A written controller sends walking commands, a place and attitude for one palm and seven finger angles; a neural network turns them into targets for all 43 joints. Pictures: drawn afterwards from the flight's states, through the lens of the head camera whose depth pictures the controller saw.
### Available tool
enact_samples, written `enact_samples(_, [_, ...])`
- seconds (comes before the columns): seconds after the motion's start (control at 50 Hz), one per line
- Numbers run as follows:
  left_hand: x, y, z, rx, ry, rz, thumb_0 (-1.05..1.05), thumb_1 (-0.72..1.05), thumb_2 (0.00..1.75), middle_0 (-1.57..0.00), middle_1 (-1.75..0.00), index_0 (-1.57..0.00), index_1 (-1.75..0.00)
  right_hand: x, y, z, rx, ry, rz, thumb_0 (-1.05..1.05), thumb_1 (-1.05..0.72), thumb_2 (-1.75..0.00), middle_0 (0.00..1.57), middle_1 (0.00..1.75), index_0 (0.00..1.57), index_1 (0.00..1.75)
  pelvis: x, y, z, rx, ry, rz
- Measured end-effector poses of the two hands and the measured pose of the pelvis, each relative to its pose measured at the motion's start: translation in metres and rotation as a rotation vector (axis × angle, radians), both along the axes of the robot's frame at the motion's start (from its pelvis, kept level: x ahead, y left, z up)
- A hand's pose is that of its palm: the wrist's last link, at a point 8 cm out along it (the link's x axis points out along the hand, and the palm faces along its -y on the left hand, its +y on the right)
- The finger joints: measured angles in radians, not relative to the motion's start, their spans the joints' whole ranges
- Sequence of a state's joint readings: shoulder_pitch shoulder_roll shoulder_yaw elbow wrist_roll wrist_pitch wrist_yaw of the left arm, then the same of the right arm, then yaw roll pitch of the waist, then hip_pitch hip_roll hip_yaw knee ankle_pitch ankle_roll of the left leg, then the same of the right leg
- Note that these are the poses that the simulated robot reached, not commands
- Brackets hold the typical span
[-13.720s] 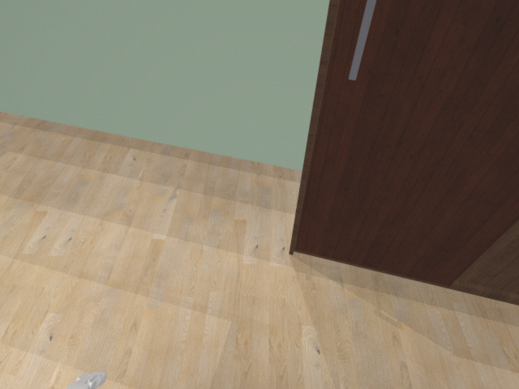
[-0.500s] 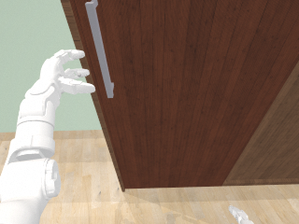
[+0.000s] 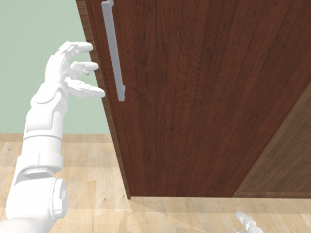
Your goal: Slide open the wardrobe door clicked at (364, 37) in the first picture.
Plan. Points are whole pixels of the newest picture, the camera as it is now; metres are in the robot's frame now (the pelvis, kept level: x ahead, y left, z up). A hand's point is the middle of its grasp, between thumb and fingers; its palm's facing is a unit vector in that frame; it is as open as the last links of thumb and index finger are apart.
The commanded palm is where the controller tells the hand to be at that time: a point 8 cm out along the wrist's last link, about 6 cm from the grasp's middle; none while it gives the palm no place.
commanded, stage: feel for the door with the fingertips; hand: left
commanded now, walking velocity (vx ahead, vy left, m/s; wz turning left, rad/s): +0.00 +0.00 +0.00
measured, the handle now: (116, 56) +0.48 +0.14 +0.25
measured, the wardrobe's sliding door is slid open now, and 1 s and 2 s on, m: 0.00 0.00 0.00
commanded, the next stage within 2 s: slide the fingers in behind the handle in 0.68 s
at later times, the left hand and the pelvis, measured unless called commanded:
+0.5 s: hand (101, 73) +0.43 +0.17 +0.23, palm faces +0.10 -1.00 -0.01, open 14.0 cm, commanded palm +0.40 +0.22 +0.23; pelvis -0.01 +0.00 +0.00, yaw +0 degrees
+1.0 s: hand (104, 69) +0.44 +0.17 +0.23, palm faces +0.06 -1.00 +0.00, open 13.7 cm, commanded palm +0.41 +0.21 +0.23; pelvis +0.00 +0.00 +0.00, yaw +1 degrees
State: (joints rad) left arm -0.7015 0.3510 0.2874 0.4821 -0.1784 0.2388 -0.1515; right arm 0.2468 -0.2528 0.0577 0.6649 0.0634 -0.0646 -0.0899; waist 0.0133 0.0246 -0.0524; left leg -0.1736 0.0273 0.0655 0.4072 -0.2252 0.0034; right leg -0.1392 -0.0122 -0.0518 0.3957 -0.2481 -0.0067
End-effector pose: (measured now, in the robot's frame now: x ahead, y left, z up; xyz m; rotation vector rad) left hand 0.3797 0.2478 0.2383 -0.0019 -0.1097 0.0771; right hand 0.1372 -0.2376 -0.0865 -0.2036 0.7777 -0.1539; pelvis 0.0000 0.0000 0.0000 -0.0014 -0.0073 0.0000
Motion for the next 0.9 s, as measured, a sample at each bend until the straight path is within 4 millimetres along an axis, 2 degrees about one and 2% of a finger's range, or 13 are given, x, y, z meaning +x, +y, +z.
enact_samples(0.06, [0.002, -0.002, 0.002, -0.005, 0.049, -0.026, -0.01, -0.51, 0.30, -0.30, -1.20, -0.30, -1.20, 0.002, 0.001, -0.001, -0.004, 0.007, 0.007, 0.01, -0.90, -0.90, 0.21, 0.30, 0.21, 0.30, -0.001, 0.000, 0.000, -0.002, -0.002, 0.009])
enact_samples(0.16, [0.007, -0.011, -0.012, 0.012, 0.158, -0.028, -0.01, -0.51, 0.30, -0.30, -1.20, -0.30, -1.20, 0.003, 0.002, -0.003, 0.004, 0.001, 0.006, 0.01, -0.90, -0.90, 0.21, 0.30, 0.21, 0.30, -0.004, 0.003, 0.000, -0.003, 0.005, 0.013])
enact_samples(0.28, [0.006, -0.039, -0.007, -0.034, 0.061, -0.068, -0.01, -0.51, 0.30, -0.30, -1.20, -0.30, -1.20, 0.003, 0.007, -0.003, 0.013, -0.003, 0.014, 0.01, -0.90, -0.90, 0.21, 0.30, 0.21, 0.30, -0.005, 0.004, 0.000, 0.001, 0.004, 0.008])
enact_samples(0.32, [0.008, -0.043, -0.005, -0.037, 0.055, -0.057, -0.01, -0.51, 0.30, -0.30, -1.20, -0.30, -1.20, 0.002, 0.008, -0.003, 0.015, -0.001, 0.013, 0.01, -0.90, -0.90, 0.21, 0.30, 0.21, 0.30, -0.004, 0.003, 0.000, 0.001, 0.001, 0.004])
enact_samples(0.44, [0.019, -0.031, -0.011, 0.000, 0.153, 0.017, -0.01, -0.51, 0.30, -0.30, -1.20, -0.30, -1.20, -0.005, 0.005, -0.004, 0.014, 0.021, -0.009, 0.01, -0.90, -0.90, 0.21, 0.30, 0.21, 0.30, -0.005, 0.000, 0.000, 0.000, 0.001, 0.001])
enact_samples(0.52, [0.023, -0.024, -0.009, 0.001, 0.141, 0.019, -0.01, -0.50, 0.30, -0.30, -1.20, -0.30, -1.20, -0.015, -0.001, -0.008, 0.001, 0.050, -0.024, 0.01, -0.90, -0.90, 0.21, 0.30, 0.21, 0.30, -0.005, -0.001, 0.001, -0.001, 0.007, 0.002])
enact_samples(0.62, [0.028, -0.027, -0.001, -0.004, 0.092, -0.024, -0.01, -0.50, 0.30, -0.30, -1.20, -0.30, -1.20, -0.027, -0.009, -0.013, -0.017, 0.090, -0.036, 0.01, -0.90, -0.90, 0.21, 0.30, 0.21, 0.30, -0.003, -0.001, 0.001, -0.001, 0.015, 0.007])
enact_samples(0.74, [0.037, -0.028, -0.007, -0.029, 0.127, -0.030, -0.01, -0.50, 0.30, -0.32, -1.21, -0.33, -1.23, -0.036, -0.016, -0.015, -0.028, 0.118, -0.059, 0.01, -0.90, -0.90, 0.21, 0.30, 0.21, 0.30, -0.002, -0.001, 0.000, -0.002, 0.027, 0.007])
enact_samples(0.9, [0.038, -0.028, -0.007, 0.002, 0.116, -0.007, -0.01, -0.50, 0.30, -0.36, -1.24, -0.35, -1.26, -0.042, -0.014, -0.017, -0.021, 0.128, -0.059, 0.01, -0.90, -0.90, 0.21, 0.30, 0.20, 0.30, -0.004, 0.001, 0.000, -0.003, 0.032, 0.010])
